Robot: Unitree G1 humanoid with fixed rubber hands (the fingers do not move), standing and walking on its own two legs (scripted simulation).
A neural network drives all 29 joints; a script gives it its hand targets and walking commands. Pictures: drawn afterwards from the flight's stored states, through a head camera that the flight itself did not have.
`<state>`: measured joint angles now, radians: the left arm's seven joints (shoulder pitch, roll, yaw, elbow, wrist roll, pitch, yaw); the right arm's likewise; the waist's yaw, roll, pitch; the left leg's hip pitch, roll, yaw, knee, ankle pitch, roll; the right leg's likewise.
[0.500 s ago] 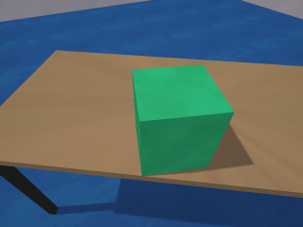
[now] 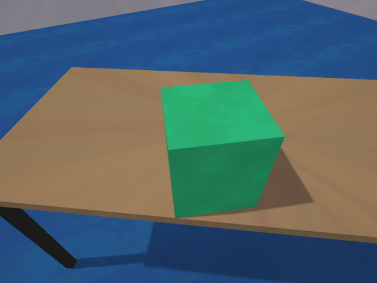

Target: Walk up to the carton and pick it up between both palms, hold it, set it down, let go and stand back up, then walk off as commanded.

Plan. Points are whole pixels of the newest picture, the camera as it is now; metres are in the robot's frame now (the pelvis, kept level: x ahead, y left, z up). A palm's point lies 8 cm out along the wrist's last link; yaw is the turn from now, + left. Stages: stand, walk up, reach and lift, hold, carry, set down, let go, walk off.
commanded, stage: stand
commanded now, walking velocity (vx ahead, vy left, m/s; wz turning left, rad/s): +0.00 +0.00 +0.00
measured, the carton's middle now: (210, 150) +0.42 -0.02 +0.07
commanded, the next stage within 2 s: walk off in 1.32 s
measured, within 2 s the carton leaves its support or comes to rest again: neither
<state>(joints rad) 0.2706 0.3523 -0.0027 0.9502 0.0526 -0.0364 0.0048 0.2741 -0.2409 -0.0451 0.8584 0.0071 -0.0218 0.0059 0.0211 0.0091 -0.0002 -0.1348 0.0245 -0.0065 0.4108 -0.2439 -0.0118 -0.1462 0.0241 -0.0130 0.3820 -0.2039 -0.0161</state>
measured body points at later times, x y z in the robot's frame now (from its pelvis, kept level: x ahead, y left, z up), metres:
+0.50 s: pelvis -0.01 +0.00 +0.00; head -0.02 +0.00 +0.45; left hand +0.04 +0.30 -0.12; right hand +0.07 -0.26 -0.13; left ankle -0.01 +0.13 -0.74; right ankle +0.00 -0.11 -0.74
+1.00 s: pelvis -0.01 +0.00 +0.00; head -0.02 -0.01 +0.45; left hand +0.04 +0.30 -0.12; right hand +0.07 -0.26 -0.13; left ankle -0.01 +0.13 -0.74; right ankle +0.00 -0.11 -0.74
